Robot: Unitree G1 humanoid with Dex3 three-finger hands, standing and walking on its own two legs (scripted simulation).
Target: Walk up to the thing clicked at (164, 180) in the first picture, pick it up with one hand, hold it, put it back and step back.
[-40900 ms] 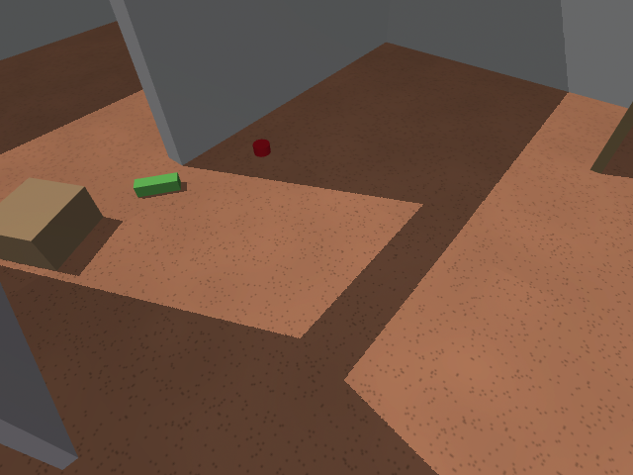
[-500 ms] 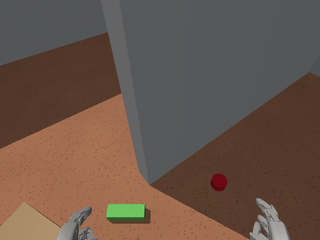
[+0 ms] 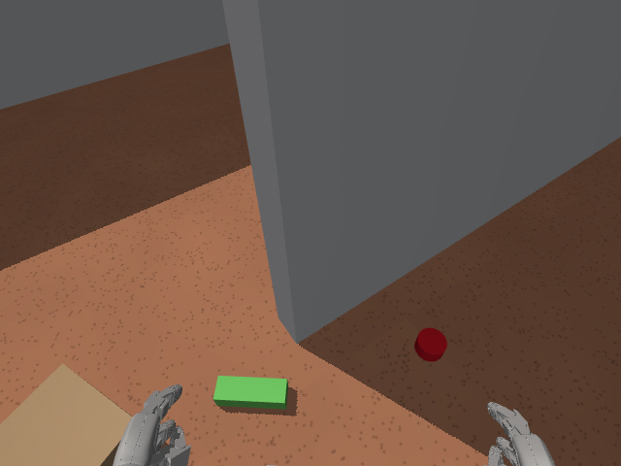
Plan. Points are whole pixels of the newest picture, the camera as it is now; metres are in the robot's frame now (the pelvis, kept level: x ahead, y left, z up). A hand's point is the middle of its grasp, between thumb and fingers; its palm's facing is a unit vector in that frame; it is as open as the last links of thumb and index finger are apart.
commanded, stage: stand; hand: left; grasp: from above
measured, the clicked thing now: (252, 392) +0.45 +0.23 -0.69
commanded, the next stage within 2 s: none
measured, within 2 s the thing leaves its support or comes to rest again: neither
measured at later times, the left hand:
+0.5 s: hand out of the picture +0.05 +0.24 -0.11, palm faces +0.04 -0.94 -0.33, open 7.4 cm
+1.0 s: hand out of the picture +0.04 +0.24 -0.10, palm faces +0.04 -0.94 -0.34, open 7.4 cm
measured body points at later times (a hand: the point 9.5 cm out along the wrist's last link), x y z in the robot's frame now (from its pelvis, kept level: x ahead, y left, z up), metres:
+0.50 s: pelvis +0.00 +0.00 +0.05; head +0.01 +0.00 +0.50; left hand +0.05 +0.29 -0.09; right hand +0.08 -0.27 -0.09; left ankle +0.01 +0.13 -0.69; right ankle +0.02 -0.14 -0.69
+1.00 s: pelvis +0.00 -0.01 +0.06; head +0.00 -0.01 +0.51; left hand +0.04 +0.29 -0.08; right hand +0.06 -0.29 -0.08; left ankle +0.01 +0.13 -0.69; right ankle +0.02 -0.14 -0.69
